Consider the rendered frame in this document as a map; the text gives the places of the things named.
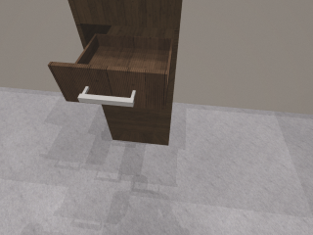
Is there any handle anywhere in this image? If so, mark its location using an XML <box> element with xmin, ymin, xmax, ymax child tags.
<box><xmin>77</xmin><ymin>86</ymin><xmax>136</xmax><ymax>108</ymax></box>

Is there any cabinet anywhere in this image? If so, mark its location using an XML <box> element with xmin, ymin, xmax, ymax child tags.
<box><xmin>68</xmin><ymin>0</ymin><xmax>183</xmax><ymax>146</ymax></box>

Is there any drawer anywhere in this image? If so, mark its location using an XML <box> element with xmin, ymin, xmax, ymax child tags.
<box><xmin>48</xmin><ymin>33</ymin><xmax>174</xmax><ymax>111</ymax></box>

